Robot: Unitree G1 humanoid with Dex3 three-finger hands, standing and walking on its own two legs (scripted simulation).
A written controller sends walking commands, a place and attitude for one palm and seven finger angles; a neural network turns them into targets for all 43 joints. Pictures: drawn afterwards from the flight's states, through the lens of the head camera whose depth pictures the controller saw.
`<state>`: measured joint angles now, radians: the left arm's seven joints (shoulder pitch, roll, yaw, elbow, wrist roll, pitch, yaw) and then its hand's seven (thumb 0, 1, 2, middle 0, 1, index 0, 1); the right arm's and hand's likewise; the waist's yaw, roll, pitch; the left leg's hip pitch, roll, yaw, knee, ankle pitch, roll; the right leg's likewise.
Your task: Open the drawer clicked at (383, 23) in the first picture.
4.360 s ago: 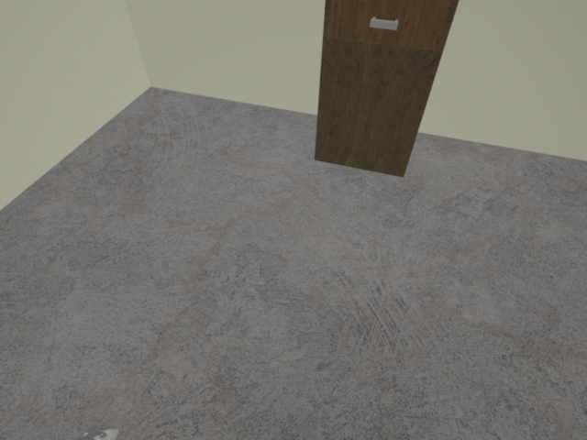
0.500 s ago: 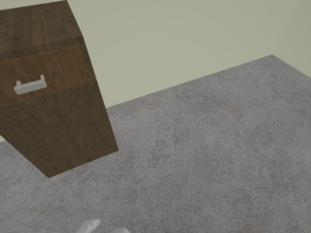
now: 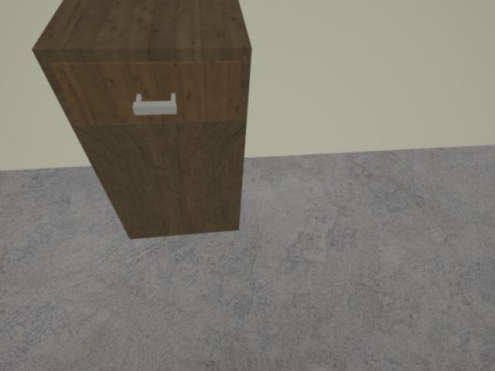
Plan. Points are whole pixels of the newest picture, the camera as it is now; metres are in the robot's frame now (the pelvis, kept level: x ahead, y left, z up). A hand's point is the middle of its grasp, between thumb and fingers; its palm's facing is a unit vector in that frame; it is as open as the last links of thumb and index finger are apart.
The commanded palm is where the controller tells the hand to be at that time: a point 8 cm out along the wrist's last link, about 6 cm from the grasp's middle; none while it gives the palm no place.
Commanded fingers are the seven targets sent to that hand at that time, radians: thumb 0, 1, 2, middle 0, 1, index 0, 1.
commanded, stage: turn to face it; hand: left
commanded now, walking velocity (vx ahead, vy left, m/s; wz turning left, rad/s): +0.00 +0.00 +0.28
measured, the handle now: (155, 102) +0.72 +0.29 -0.02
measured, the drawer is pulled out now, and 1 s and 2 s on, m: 0.00 0.00 0.00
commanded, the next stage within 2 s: take the last steps up to it in 0.22 s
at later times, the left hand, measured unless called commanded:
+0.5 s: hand out of the picture -0.01 +0.13 -0.16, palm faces +0.22 -0.95 -0.24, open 7.3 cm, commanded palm none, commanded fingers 0.00 0.90 0.90 -0.20 -0.30 -0.20 -0.30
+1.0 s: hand out of the picture +0.10 +0.17 -0.17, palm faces +0.19 -0.96 -0.20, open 7.4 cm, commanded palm none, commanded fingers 0.00 0.90 0.90 -0.20 -0.30 -0.20 -0.30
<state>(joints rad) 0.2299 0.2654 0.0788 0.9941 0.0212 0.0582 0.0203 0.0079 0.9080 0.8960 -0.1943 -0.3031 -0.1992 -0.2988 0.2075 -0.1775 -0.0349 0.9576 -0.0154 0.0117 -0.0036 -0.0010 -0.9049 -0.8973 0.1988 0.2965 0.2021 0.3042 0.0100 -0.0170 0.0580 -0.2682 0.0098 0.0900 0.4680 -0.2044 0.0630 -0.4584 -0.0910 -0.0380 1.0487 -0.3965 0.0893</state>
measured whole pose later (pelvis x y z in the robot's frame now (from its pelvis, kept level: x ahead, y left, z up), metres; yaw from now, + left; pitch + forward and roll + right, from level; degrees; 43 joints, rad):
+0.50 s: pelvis -0.02 -0.06 +0.00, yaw +10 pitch -1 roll +2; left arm 0.27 0.16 0.03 1.00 0.04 -0.02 0.02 0.00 0.92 0.90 -0.20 -0.30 -0.21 -0.30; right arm 0.23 -0.22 -0.07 1.03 -0.02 0.06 0.02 0.00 -0.91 -0.90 0.19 0.30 0.20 0.30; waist 0.01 0.02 0.02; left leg -0.38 0.06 0.04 0.91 -0.39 -0.04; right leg -0.17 -0.07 -0.15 0.45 -0.27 -0.02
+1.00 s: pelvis +0.09 -0.02 -0.01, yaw +11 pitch +0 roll +1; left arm 0.19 0.18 0.05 1.05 0.03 0.00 -0.03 0.01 0.91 0.90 -0.19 -0.30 -0.20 -0.30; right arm 0.41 -0.14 -0.03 1.14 -0.03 -0.04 -0.01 0.00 -0.91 -0.90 0.20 0.30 0.20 0.30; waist -0.02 0.00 0.07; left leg 0.02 0.04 0.12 0.36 -0.37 -0.03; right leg -0.46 -0.10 -0.11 0.71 -0.27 0.01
